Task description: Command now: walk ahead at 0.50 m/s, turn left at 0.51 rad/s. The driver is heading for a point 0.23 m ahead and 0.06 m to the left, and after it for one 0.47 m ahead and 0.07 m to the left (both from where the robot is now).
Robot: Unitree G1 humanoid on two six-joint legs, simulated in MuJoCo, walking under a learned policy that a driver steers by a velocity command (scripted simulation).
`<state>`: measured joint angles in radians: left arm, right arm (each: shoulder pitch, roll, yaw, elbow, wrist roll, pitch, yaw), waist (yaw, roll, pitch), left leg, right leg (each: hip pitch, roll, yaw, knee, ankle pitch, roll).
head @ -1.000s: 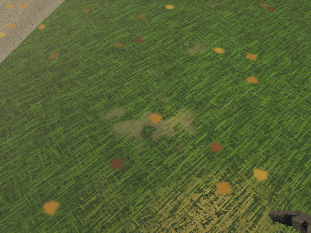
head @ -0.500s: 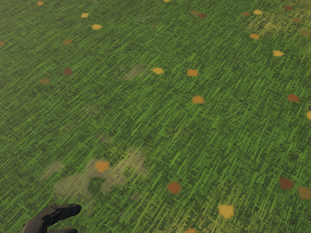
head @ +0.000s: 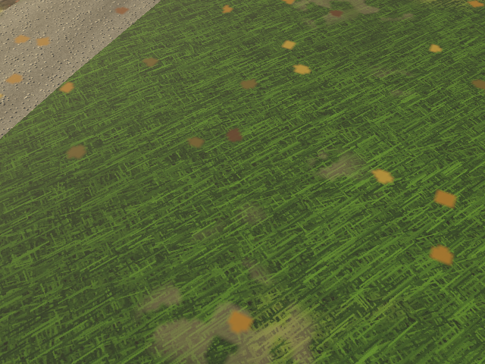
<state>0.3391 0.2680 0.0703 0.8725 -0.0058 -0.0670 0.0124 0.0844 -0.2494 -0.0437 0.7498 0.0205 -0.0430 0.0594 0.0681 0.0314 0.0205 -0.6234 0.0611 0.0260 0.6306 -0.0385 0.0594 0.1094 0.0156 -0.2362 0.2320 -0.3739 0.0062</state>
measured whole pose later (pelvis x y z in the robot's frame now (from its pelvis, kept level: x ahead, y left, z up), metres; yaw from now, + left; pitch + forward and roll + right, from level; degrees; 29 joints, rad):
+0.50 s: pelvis +0.29 +0.02 +0.00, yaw +16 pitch +2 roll +0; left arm 0.03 0.28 0.04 0.69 0.01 -0.12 -0.03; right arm 0.35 -0.29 -0.08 0.74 0.02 -0.03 -0.02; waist -0.08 -0.04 0.02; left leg -0.09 -0.11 -0.18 0.46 -0.39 0.06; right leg -0.53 -0.01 0.05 0.47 0.06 0.01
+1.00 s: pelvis +0.41 +0.05 +0.01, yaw +19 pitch -1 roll -1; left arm 0.17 0.23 0.01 0.84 0.02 -0.02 -0.01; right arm 0.22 -0.23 -0.04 0.74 -0.02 0.02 -0.03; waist 0.02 -0.01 0.01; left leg -0.27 0.02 -0.06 0.56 -0.29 -0.03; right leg -0.27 0.01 -0.02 0.52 -0.24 0.00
